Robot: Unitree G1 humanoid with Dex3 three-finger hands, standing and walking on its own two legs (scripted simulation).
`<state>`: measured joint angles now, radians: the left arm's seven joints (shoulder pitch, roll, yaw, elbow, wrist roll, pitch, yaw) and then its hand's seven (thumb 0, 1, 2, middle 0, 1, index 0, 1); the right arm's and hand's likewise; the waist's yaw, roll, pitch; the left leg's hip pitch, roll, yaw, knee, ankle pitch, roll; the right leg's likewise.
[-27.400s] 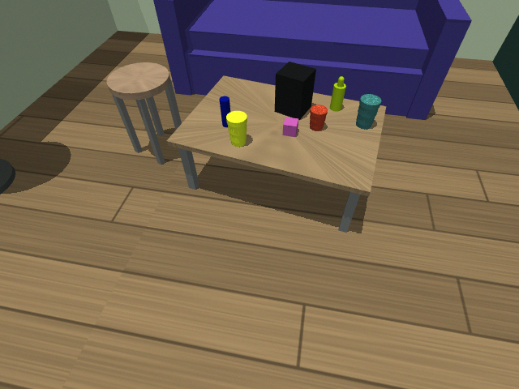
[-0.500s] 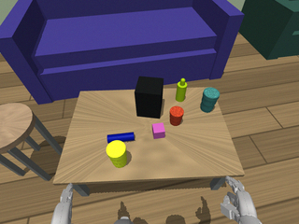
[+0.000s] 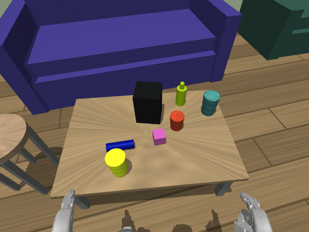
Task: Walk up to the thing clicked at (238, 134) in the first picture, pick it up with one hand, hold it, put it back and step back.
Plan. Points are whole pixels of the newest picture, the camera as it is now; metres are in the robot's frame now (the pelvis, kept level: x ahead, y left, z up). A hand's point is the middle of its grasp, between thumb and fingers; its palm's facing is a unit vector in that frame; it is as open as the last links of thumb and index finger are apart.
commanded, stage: home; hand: left
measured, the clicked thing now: (117, 164) +0.46 +0.19 -0.32
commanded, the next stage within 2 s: stand in 1.32 s
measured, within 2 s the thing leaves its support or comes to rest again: neither
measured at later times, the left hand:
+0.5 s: hand (86, 229) +0.16 +0.19 -0.05, palm faces +0.12 -0.95 -0.29, open 17.6 cm
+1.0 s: hand (87, 226) +0.17 +0.19 -0.05, palm faces +0.12 -0.95 -0.28, open 17.7 cm
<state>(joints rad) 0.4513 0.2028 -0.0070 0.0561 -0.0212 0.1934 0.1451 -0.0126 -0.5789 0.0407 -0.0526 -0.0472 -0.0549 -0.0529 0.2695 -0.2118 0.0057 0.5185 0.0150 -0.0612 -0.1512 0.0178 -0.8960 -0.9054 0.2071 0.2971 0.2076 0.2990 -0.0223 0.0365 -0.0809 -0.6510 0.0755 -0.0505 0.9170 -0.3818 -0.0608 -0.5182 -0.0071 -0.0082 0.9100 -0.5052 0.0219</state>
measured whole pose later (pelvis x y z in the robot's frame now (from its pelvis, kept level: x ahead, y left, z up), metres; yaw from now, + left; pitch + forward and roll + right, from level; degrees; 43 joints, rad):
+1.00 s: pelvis +0.00 +0.00 +0.00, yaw +0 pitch +7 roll -2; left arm 0.47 0.20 0.00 -0.01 -0.02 0.24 0.14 -0.01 -0.59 0.03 -0.05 -0.04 -0.05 -0.05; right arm 0.27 -0.21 0.01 0.51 0.00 -0.10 -0.18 0.02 -0.90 -0.91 0.21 0.30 0.21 0.30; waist -0.02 0.04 -0.10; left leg -0.68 0.07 -0.06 0.95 -0.39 -0.06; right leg -0.55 -0.01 -0.01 0.94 -0.51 0.03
